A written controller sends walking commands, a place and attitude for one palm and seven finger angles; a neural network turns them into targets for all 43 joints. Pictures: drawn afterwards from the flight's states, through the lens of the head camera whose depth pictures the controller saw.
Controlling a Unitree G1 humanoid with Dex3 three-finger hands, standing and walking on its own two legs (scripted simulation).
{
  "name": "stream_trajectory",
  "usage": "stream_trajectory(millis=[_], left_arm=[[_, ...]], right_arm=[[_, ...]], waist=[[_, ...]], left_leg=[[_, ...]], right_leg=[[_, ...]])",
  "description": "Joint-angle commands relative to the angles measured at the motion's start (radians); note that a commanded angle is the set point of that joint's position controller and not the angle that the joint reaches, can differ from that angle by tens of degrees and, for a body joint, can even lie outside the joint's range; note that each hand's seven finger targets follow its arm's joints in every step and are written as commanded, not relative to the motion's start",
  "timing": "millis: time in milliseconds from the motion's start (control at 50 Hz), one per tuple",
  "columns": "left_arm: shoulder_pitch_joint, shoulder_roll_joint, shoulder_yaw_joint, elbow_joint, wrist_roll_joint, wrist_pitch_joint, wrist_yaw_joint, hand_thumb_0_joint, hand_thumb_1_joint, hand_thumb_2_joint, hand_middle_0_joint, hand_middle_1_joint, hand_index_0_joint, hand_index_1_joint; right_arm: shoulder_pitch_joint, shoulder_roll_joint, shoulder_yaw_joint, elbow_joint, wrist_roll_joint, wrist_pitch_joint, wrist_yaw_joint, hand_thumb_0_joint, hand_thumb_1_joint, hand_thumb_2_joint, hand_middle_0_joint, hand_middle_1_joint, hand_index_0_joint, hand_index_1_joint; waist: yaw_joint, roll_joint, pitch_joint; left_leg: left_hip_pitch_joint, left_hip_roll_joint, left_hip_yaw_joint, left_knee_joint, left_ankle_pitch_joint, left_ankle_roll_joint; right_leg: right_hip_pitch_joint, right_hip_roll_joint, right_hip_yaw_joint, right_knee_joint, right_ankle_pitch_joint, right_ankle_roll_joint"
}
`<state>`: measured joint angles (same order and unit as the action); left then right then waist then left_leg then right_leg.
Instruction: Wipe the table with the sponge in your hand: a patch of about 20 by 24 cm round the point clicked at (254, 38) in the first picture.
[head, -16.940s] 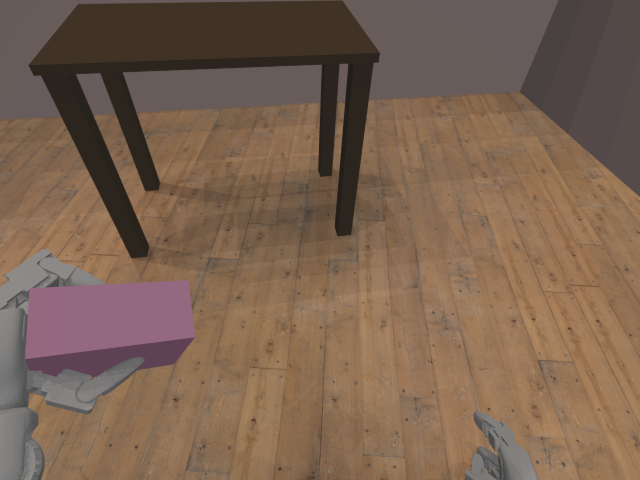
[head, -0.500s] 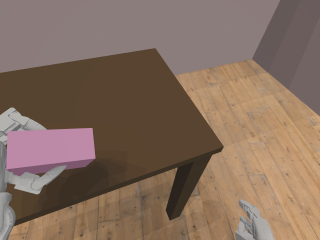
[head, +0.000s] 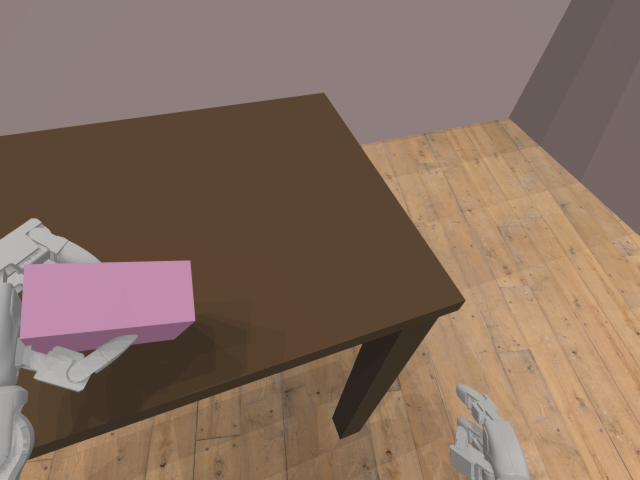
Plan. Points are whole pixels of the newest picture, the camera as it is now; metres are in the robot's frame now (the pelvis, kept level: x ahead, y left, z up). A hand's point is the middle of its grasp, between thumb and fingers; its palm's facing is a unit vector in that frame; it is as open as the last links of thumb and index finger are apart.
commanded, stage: look again from close up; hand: left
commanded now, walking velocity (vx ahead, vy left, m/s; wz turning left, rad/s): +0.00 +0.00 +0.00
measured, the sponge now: (137, 306) +0.24 +0.21 +0.13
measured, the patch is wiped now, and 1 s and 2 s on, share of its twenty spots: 0.00 0.00 0.00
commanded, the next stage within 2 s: turn the palm down, sponge in hand in 0.16 s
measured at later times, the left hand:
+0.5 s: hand (86, 300) +0.22 +0.24 +0.16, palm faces +0.32 -0.77 -0.55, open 9.7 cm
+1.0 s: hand (107, 298) +0.22 +0.21 +0.19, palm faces +0.31 -0.50 -0.81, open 9.7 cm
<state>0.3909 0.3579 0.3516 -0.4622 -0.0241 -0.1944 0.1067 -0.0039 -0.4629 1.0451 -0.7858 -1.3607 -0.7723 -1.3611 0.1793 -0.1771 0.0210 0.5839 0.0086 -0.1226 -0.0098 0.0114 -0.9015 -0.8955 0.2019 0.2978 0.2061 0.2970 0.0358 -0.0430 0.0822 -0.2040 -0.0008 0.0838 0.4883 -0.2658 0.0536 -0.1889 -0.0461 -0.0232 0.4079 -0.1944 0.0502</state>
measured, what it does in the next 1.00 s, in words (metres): shifts its weight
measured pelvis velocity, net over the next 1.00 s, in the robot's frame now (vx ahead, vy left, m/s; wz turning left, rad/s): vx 0.00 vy -0.08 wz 0.06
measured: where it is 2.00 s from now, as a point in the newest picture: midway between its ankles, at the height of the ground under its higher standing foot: outside the picture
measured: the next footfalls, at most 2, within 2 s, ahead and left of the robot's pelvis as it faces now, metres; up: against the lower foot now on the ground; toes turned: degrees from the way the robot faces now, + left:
none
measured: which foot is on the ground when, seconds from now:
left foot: down 0.00-1.00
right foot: down 0.00-1.00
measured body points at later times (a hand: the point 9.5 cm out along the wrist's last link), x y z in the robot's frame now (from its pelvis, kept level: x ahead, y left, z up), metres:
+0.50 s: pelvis -0.01 -0.02 -0.01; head -0.01 -0.02 +0.44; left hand +0.20 +0.28 +0.19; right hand +0.19 -0.23 -0.08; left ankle +0.00 +0.08 -0.74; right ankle +0.01 -0.15 -0.74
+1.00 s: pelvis +0.00 -0.08 -0.01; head +0.00 -0.11 +0.44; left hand +0.19 +0.23 +0.23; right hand +0.21 -0.31 -0.10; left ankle +0.00 +0.08 -0.74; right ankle +0.01 -0.15 -0.74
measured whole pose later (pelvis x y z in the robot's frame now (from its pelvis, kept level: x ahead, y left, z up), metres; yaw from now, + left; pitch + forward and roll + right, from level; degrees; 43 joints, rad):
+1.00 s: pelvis +0.00 -0.08 -0.01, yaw +3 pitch -1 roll +1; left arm 0.25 0.64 0.36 -0.39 0.17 0.06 -0.05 0.00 -0.46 1.05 -0.78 -1.36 -0.77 -1.36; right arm 0.17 -0.28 -0.02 0.61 0.03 -0.05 -0.09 0.01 -0.90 -0.90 0.20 0.30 0.20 0.30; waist 0.08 0.08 0.02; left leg -0.26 0.05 0.00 0.57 -0.28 -0.04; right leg -0.26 0.03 -0.06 0.59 -0.31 -0.05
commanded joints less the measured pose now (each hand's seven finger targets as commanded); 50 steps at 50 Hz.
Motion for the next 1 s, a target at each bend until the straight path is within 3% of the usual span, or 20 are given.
stream_trajectory(millis=[0,60,220,240,260,280,320,340,360,400,440,520,540,560,580,720,800,840,940,980], left_arm=[[-0.074,0.170,0.100,-0.251,-0.012,-0.072,0.014,0.000,0.100,1.300,-1.200,-1.600,-1.200,-1.600],[-0.058,0.152,0.089,-0.256,-0.011,-0.077,0.015,0.000,0.100,1.300,-1.200,-1.600,-1.200,-1.600],[-0.036,0.170,0.110,-0.228,-0.014,-0.080,0.016,0.000,0.100,1.300,-1.200,-1.600,-1.200,-1.600],[-0.935,0.918,0.350,-0.494,0.009,-0.212,0.031,0.000,0.100,1.300,-1.200,-1.600,-1.200,-1.600],[-0.607,0.475,0.337,0.021,0.120,-0.022,-0.028,0.000,0.100,1.300,-1.200,-1.600,-1.200,-1.600],[-0.447,0.253,0.077,0.032,0.024,0.036,-0.063,0.000,0.100,1.300,-1.200,-1.600,-1.200,-1.600],[-0.341,0.264,0.124,-0.030,-0.045,0.134,-0.138,0.000,0.100,1.300,-1.200,-1.600,-1.200,-1.600],[-0.199,0.136,0.021,0.054,-0.048,0.208,-0.164,0.000,0.100,1.300,-1.200,-1.600,-1.200,-1.600],[-0.228,0.124,-0.033,-0.084,-0.018,0.224,-0.178,0.000,0.100,1.300,-1.200,-1.600,-1.200,-1.600],[-0.173,0.182,-0.038,-0.150,0.067,0.244,-0.162,0.000,0.100,1.300,-1.200,-1.600,-1.200,-1.600],[-0.203,0.336,0.102,-0.222,0.111,0.225,-0.108,0.000,0.100,1.300,-1.200,-1.600,-1.200,-1.600],[-0.333,0.404,0.192,-0.235,0.115,0.109,-0.014,0.000,0.100,1.300,-1.200,-1.600,-1.200,-1.600],[-0.382,0.483,0.251,-0.206,0.130,0.114,0.013,0.000,0.100,1.300,-1.200,-1.600,-1.200,-1.600],[-0.437,0.375,0.149,-0.194,0.139,0.109,0.021,0.000,0.100,1.300,-1.200,-1.600,-1.200,-1.600],[-0.386,0.413,0.185,-0.108,0.143,0.123,0.028,0.000,0.100,1.300,-1.200,-1.600,-1.200,-1.600],[-0.433,0.437,0.029,-0.016,0.192,0.287,-0.124,0.000,0.100,1.300,-1.200,-1.600,-1.200,-1.600],[-0.395,0.527,0.128,-0.053,0.190,0.241,-0.169,0.000,0.100,1.300,-1.200,-1.600,-1.200,-1.600],[-0.388,0.607,0.225,-0.076,0.193,0.215,-0.154,0.000,0.100,1.300,-1.200,-1.600,-1.200,-1.600],[-0.254,0.604,0.277,-0.052,0.200,0.223,-0.095,0.000,0.100,1.300,-1.200,-1.600,-1.200,-1.600],[-0.211,0.562,0.229,-0.074,0.214,0.256,-0.088,0.000,0.100,1.300,-1.200,-1.600,-1.200,-1.600]], right_arm=[[-0.068,-0.144,-0.064,-0.158,0.004,-0.053,-0.014,0.000,-0.900,-0.900,0.200,0.300,0.200,0.300],[-0.068,-0.141,-0.059,-0.154,0.002,-0.051,-0.015,0.000,-0.900,-0.900,0.200,0.300,0.200,0.300],[-0.054,-0.146,-0.068,-0.154,0.006,-0.050,-0.016,0.000,-0.900,-0.900,0.200,0.300,0.200,0.300],[0.149,-0.208,0.096,-0.259,0.047,-0.036,-0.088,0.000,-0.900,-0.900,0.200,0.300,0.200,0.300],[-0.029,-0.137,-0.068,-0.126,-0.067,-0.061,-0.055,0.000,-0.900,-0.900,0.200,0.300,0.200,0.300],[-0.022,-0.160,-0.050,-0.147,-0.046,-0.075,0.000,0.000,-0.900,-0.900,0.200,0.300,0.200,0.300],[-0.030,-0.225,-0.080,-0.105,-0.042,-0.080,0.008,0.000,-0.900,-0.900,0.200,0.300,0.200,0.300],[-0.073,-0.206,-0.056,-0.111,-0.017,-0.067,0.026,0.000,-0.900,-0.900,0.200,0.300,0.200,0.300],[-0.101,-0.210,-0.044,-0.130,-0.010,-0.060,0.034,0.000,-0.900,-0.900,0.200,0.300,0.200,0.300],[-0.135,-0.206,-0.041,-0.151,-0.009,-0.034,0.033,0.000,-0.900,-0.900,0.200,0.300,0.200,0.300],[-0.183,-0.204,-0.035,-0.168,-0.007,-0.006,0.018,0.000,-0.900,-0.900,0.200,0.300,0.200,0.300],[-0.167,-0.161,-0.037,-0.156,-0.027,-0.001,-0.032,0.000,-0.900,-0.900,0.200,0.300,0.200,0.300],[-0.170,-0.170,-0.035,-0.144,-0.017,0.006,-0.039,0.000,-0.900,-0.900,0.200,0.300,0.200,0.300],[-0.173,-0.136,-0.028,-0.148,-0.019,0.001,-0.044,0.000,-0.900,-0.900,0.200,0.300,0.200,0.300],[-0.139,-0.158,-0.039,-0.117,-0.016,0.001,-0.053,0.000,-0.900,-0.900,0.200,0.300,0.200,0.300],[-0.191,-0.184,-0.025,-0.145,0.019,0.011,-0.097,0.000,-0.900,-0.900,0.200,0.300,0.200,0.300],[-0.188,-0.181,-0.040,-0.147,0.011,0.000,-0.105,0.000,-0.900,-0.900,0.200,0.300,0.200,0.300],[-0.215,-0.173,-0.042,-0.147,0.020,-0.001,-0.098,0.000,-0.900,-0.900,0.200,0.300,0.200,0.300],[-0.169,-0.180,-0.064,-0.139,0.027,0.020,-0.080,0.000,-0.900,-0.900,0.200,0.300,0.200,0.300],[-0.117,-0.192,-0.074,-0.149,0.025,0.032,-0.080,0.000,-0.900,-0.900,0.200,0.300,0.200,0.300]], waist=[[-0.012,0.100,-0.185],[-0.013,0.146,-0.180],[-0.014,0.103,-0.169],[-0.080,0.333,-0.165],[0.045,0.346,-0.296],[0.020,0.297,-0.309],[0.062,0.206,-0.384],[0.062,0.138,-0.298],[0.058,0.098,-0.262],[0.044,0.089,-0.193],[0.041,0.088,-0.198],[0.033,0.102,-0.222],[0.033,0.134,-0.218],[0.028,0.155,-0.212],[0.024,0.160,-0.191],[0.016,0.105,-0.138],[0.041,-0.005,-0.155],[0.066,0.048,-0.164],[0.086,0.095,-0.230],[0.071,0.063,-0.245]], left_leg=[[0.004,0.097,-0.113,-0.124,0.201,-0.033],[0.001,0.097,-0.114,-0.138,0.195,-0.036],[-0.016,0.105,-0.120,-0.134,0.157,-0.035],[-0.226,0.096,-0.180,-0.128,-0.013,-0.017],[0.084,0.046,-0.157,-0.110,0.331,-0.132],[0.163,0.040,-0.146,-0.062,0.667,-0.172],[0.240,0.047,-0.093,-0.007,0.768,-0.130],[0.182,0.053,-0.094,-0.014,0.693,-0.128],[0.137,0.052,-0.090,-0.033,0.617,-0.110],[0.050,0.041,-0.090,-0.063,0.398,-0.075],[-0.004,0.029,-0.093,-0.095,0.143,-0.058],[-0.029,0.012,-0.091,-0.085,-0.015,-0.052],[-0.037,0.010,-0.087,-0.089,-0.085,-0.051],[-0.043,0.002,-0.082,-0.085,-0.066,-0.052],[-0.035,0.003,-0.075,-0.077,-0.073,-0.050],[-0.032,-0.017,-0.024,-0.036,-0.065,-0.034],[-0.070,0.003,-0.046,0.024,0.003,-0.041],[-0.063,-0.002,-0.043,0.039,0.021,-0.047],[-0.087,-0.001,-0.049,0.068,0.136,-0.052],[-0.082,0.007,-0.041,0.069,0.183,-0.044]], right_leg=[[0.119,-0.014,0.022,0.001,0.200,-0.062],[0.109,-0.008,0.010,0.007,0.171,-0.063],[0.115,-0.021,0.021,-0.005,0.167,-0.065],[0.154,0.071,0.020,0.175,-0.117,0.004],[0.012,0.091,-0.024,0.179,0.005,-0.104],[-0.057,0.092,-0.071,0.140,0.071,-0.110],[-0.019,0.068,-0.046,0.092,0.182,-0.088],[-0.035,0.078,-0.060,0.096,0.157,-0.082],[-0.021,0.068,-0.079,0.089,0.197,-0.078],[-0.033,0.070,-0.084,0.091,0.134,-0.072],[-0.029,0.080,-0.070,0.101,0.038,-0.074],[-0.061,0.073,-0.055,0.084,-0.078,-0.069],[-0.073,0.075,-0.036,0.077,-0.129,-0.071],[-0.068,0.064,-0.041,0.065,-0.124,-0.076],[-0.073,0.065,-0.035,0.052,-0.128,-0.073],[-0.059,0.008,0.056,-0.069,-0.285,-0.051],[-0.022,-0.032,0.139,-0.085,-0.325,-0.040],[-0.014,-0.032,0.159,-0.083,-0.333,-0.049],[0.054,-0.050,0.156,0.014,0.012,-0.041],[0.054,-0.044,0.112,0.053,0.162,-0.027]])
